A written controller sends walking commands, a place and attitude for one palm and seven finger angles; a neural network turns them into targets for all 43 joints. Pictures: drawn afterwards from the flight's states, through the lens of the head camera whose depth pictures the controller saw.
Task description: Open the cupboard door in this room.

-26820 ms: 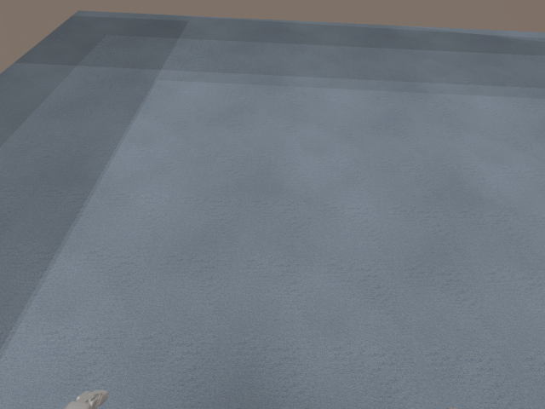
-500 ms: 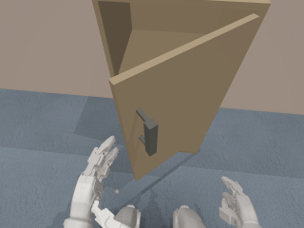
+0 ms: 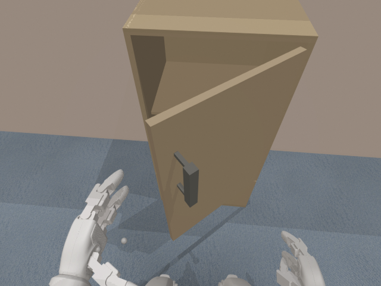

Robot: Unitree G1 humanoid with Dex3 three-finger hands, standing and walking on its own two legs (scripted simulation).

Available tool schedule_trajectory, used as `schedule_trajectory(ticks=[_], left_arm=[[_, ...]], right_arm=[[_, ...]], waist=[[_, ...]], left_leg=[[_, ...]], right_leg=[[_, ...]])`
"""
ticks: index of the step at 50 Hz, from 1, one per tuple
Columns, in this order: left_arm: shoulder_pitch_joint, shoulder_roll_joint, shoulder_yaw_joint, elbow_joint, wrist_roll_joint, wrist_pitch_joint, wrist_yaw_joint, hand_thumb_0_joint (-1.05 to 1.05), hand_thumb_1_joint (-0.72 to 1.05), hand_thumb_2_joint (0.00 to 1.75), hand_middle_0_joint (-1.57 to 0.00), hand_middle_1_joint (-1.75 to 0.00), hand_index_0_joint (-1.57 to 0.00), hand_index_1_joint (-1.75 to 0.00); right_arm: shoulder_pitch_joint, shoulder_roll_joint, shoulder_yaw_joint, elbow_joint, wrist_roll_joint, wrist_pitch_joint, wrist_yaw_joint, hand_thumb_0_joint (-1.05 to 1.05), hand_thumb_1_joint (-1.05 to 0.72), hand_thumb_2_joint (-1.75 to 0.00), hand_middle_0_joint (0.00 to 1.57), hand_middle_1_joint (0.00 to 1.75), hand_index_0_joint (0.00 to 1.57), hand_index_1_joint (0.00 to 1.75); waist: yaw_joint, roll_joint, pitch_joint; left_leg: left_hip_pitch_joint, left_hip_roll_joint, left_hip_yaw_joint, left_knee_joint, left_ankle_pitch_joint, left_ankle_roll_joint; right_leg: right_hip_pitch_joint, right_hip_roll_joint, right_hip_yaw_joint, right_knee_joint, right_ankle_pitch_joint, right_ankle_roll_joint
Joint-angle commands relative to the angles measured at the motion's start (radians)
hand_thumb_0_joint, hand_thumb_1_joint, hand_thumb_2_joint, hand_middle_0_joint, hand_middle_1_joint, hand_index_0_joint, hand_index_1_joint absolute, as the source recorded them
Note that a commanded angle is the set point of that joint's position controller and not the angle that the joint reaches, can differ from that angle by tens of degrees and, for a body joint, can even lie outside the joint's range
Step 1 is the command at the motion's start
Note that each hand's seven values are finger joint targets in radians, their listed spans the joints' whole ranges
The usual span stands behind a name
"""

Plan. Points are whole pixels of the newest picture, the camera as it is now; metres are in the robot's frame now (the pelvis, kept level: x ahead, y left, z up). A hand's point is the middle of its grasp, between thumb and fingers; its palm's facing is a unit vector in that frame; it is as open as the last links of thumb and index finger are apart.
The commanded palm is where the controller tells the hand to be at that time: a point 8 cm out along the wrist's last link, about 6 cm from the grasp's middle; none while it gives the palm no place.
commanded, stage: draw the hand back to the body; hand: left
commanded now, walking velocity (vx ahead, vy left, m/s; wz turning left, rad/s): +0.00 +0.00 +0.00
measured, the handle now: (185, 179) +0.34 +0.03 +0.04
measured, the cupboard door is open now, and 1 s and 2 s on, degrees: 42 42 42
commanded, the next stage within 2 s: step back with the hand held close in 1.24 s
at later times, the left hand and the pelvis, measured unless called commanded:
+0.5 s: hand (51, 212) +0.20 +0.22 +0.16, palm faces +0.24 -0.90 -0.35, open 13.4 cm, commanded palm +0.17 +0.26 +0.19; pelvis +0.02 +0.01 +0.05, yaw -1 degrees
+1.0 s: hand out of the picture +0.22 +0.27 +0.25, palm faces +0.47 -0.80 -0.38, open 7.9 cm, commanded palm +0.17 +0.30 +0.26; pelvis +0.02 +0.01 +0.08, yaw -1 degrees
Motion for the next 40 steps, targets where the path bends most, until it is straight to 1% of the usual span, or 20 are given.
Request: schedule_trajectory(ticks=[1,3,5,8,9,10,11,13,14,15,16,18,21,22,27,28,30,36,38,40], left_arm=[[-0.009,0.100,0.101,-0.230,-0.033,-0.052,-0.023,0.00,-0.50,0.30,-0.15,-0.30,-0.15,-0.30],[-0.012,0.111,0.126,-0.249,-0.050,-0.054,-0.031,0.00,-0.50,0.30,-0.15,-0.30,-0.15,-0.30],[0.006,0.114,0.138,-0.273,-0.065,-0.051,-0.039,0.00,-0.43,0.33,-0.15,-0.30,-0.15,-0.30],[0.004,0.128,0.159,-0.288,-0.084,-0.028,-0.064,0.00,-0.32,0.37,-0.16,-0.30,-0.16,-0.30],[0.034,0.281,0.223,-0.320,0.052,0.049,0.064,0.00,-0.29,0.39,-0.16,-0.30,-0.16,-0.30],[0.041,0.178,0.153,-0.374,0.068,0.091,0.112,0.00,-0.26,0.40,-0.16,-0.30,-0.16,-0.30],[0.053,0.154,0.133,-0.346,0.083,0.126,0.144,0.00,-0.22,0.42,-0.16,-0.30,-0.16,-0.30],[0.054,0.187,0.169,-0.361,0.104,0.164,0.185,0.00,-0.15,0.45,-0.16,-0.30,-0.16,-0.30],[0.057,0.194,0.183,-0.345,0.109,0.178,0.197,0.00,-0.12,0.47,-0.16,-0.30,-0.16,-0.30],[0.052,0.193,0.184,-0.346,0.112,0.187,0.206,0.00,-0.08,0.48,-0.16,-0.30,-0.16,-0.30],[0.030,0.202,0.194,-0.352,0.116,0.191,0.213,0.00,-0.05,0.50,-0.17,-0.30,-0.17,-0.30],[-0.006,0.217,0.214,-0.343,0.121,0.197,0.226,0.00,0.02,0.52,-0.17,-0.30,-0.17,-0.30],[-0.026,0.237,0.252,-0.353,0.120,0.193,0.238,0.00,0.13,0.57,-0.17,-0.30,-0.17,-0.30],[-0.023,0.242,0.268,-0.339,0.118,0.193,0.241,0.00,0.17,0.58,-0.17,-0.30,-0.17,-0.30],[-0.067,0.263,0.324,-0.329,0.115,0.178,0.246,0.00,0.34,0.66,-0.18,-0.30,-0.18,-0.30],[-0.077,0.268,0.337,-0.335,0.113,0.173,0.245,0.00,0.37,0.68,-0.18,-0.30,-0.18,-0.30],[-0.086,0.280,0.366,-0.322,0.108,0.170,0.243,0.00,0.44,0.70,-0.18,-0.30,-0.18,-0.30],[-0.145,0.320,0.452,-0.324,0.098,0.149,0.239,0.00,0.65,0.80,-0.19,-0.30,-0.19,-0.30],[-0.164,0.334,0.481,-0.324,0.095,0.139,0.240,0.00,0.73,0.82,-0.19,-0.30,-0.19,-0.30],[-0.184,0.354,0.512,-0.326,0.092,0.130,0.242,0.00,0.80,0.86,-0.20,-0.30,-0.20,-0.30]], right_arm=[[-0.085,-0.110,-0.056,-0.177,0.001,-0.065,-0.013,0.00,-0.90,-0.90,0.20,0.30,0.20,0.30],[-0.086,-0.110,-0.054,-0.175,0.005,-0.072,-0.015,0.00,-0.90,-0.90,0.20,0.30,0.20,0.30],[-0.087,-0.111,-0.054,-0.174,0.008,-0.079,-0.017,0.00,-0.90,-0.90,0.20,0.30,0.20,0.30],[-0.081,-0.114,-0.052,-0.164,0.015,-0.086,-0.019,0.00,-0.90,-0.90,0.20,0.30,0.20,0.30],[-0.065,-0.106,-0.065,-0.166,0.001,-0.067,-0.049,0.00,-0.90,-0.90,0.20,0.30,0.20,0.30],[-0.072,-0.093,-0.050,-0.183,-0.005,-0.064,-0.056,0.00,-0.90,-0.90,0.20,0.30,0.20,0.30],[-0.056,-0.089,-0.045,-0.158,-0.007,-0.058,-0.057,0.00,-0.90,-0.90,0.20,0.30,0.20,0.30],[-0.057,-0.096,-0.044,-0.147,-0.008,-0.049,-0.062,0.00,-0.90,-0.90,0.20,0.30,0.20,0.30],[-0.068,-0.096,-0.044,-0.137,-0.011,-0.049,-0.064,0.00,-0.90,-0.90,0.20,0.30,0.20,0.30],[-0.067,-0.097,-0.043,-0.134,-0.013,-0.048,-0.067,0.00,-0.90,-0.90,0.20,0.30,0.20,0.30],[-0.074,-0.101,-0.040,-0.127,-0.012,-0.049,-0.068,0.00,-0.90,-0.90,0.20,0.30,0.20,0.30],[-0.080,-0.101,-0.035,-0.114,-0.013,-0.056,-0.071,0.00,-0.90,-0.90,0.20,0.30,0.20,0.30],[-0.096,-0.100,-0.031,-0.089,-0.015,-0.075,-0.074,0.00,-0.90,-0.90,0.20,0.30,0.20,0.30],[-0.101,-0.099,-0.029,-0.080,-0.016,-0.078,-0.073,0.00,-0.90,-0.90,0.20,0.30,0.20,0.30],[-0.128,-0.101,-0.028,-0.036,-0.014,-0.105,-0.067,0.00,-0.90,-0.90,0.20,0.30,0.20,0.30],[-0.129,-0.103,-0.027,-0.030,-0.016,-0.109,-0.064,0.00,-0.90,-0.90,0.20,0.30,0.20,0.30],[-0.145,-0.105,-0.031,-0.016,-0.017,-0.115,-0.063,0.00,-0.90,-0.90,0.20,0.30,0.20,0.30],[-0.171,-0.107,-0.037,0.024,-0.019,-0.127,-0.054,0.00,-0.90,-0.90,0.20,0.30,0.20,0.30],[-0.176,-0.106,-0.038,0.033,-0.019,-0.132,-0.049,0.00,-0.90,-0.90,0.20,0.30,0.20,0.30],[-0.187,-0.106,-0.038,0.046,-0.021,-0.138,-0.048,0.00,-0.90,-0.90,0.20,0.30,0.20,0.30]], waist=[[-0.002,-0.043,-0.080],[0.002,-0.031,-0.070],[0.006,-0.014,-0.085],[0.001,0.003,-0.068],[0.063,0.007,-0.116],[0.033,0.036,-0.068],[0.025,0.058,-0.033],[0.030,0.025,-0.039],[0.032,-0.010,-0.035],[0.026,-0.030,-0.031],[0.027,-0.010,-0.015],[0.026,-0.019,0.014],[0.036,-0.004,0.012],[0.040,-0.014,0.026],[0.048,0.014,0.065],[0.050,0.016,0.058],[0.053,-0.019,0.062],[0.063,0.028,0.075],[0.064,0.018,0.080],[0.069,0.050,0.081]], left_leg=[[0.075,-0.016,0.008,-0.219,0.130,0.010],[0.097,-0.014,0.004,-0.240,0.126,0.008],[0.130,-0.012,0.000,-0.257,0.158,0.007],[0.163,-0.008,-0.003,-0.278,0.192,0.006],[0.190,0.015,0.003,-0.338,0.216,0.005],[0.215,0.010,0.010,-0.349,0.230,0.005],[0.228,0.015,0.006,-0.361,0.247,0.004],[0.268,0.026,-0.002,-0.378,0.317,0.002],[0.279,0.028,0.000,-0.386,0.334,0.005],[0.300,0.030,0.002,-0.396,0.351,0.006],[0.317,0.031,0.001,-0.410,0.346,0.005],[0.341,0.032,0.000,-0.441,0.315,0.005],[0.390,0.033,0.000,-0.481,0.332,0.004],[0.393,0.034,-0.004,-0.496,0.339,0.004],[0.450,0.037,-0.002,-0.560,0.371,-0.002],[0.460,0.037,-0.004,-0.572,0.395,-0.005],[0.480,0.039,-0.001,-0.592,0.414,-0.005],[0.530,0.039,0.013,-0.644,0.448,-0.009],[0.538,0.040,0.009,-0.664,0.441,-0.012],[0.555,0.040,0.012,-0.681,0.469,-0.015]], right_leg=[[0.184,0.000,0.035,-0.236,0.075,0.013],[0.193,0.002,0.032,-0.251,0.066,0.011],[0.217,0.006,0.022,-0.252,0.105,0.010],[0.233,0.009,0.013,-0.266,0.149,0.012],[0.296,-0.020,0.070,-0.306,0.164,-0.006],[0.279,-0.021,0.061,-0.319,0.176,0.000],[0.289,-0.023,0.051,-0.326,0.184,0.002],[0.317,-0.019,0.039,-0.338,0.223,0.004],[0.339,-0.016,0.037,-0.354,0.239,0.005],[0.355,-0.019,0.038,-0.364,0.259,0.009],[0.358,-0.019,0.038,-0.378,0.250,0.009],[0.372,-0.021,0.037,-0.410,0.232,0.010],[0.420,-0.025,0.039,-0.439,0.248,0.008],[0.435,-0.024,0.037,-0.450,0.250,0.008],[0.496,-0.023,0.040,-0.505,0.279,0.006],[0.516,-0.024,0.038,-0.510,0.294,0.007],[0.546,-0.022,0.039,-0.531,0.323,0.007],[0.608,-0.020,0.047,-0.585,0.362,0.006],[0.623,-0.018,0.046,-0.599,0.356,0.005],[0.650,-0.020,0.047,-0.610,0.382,0.003]])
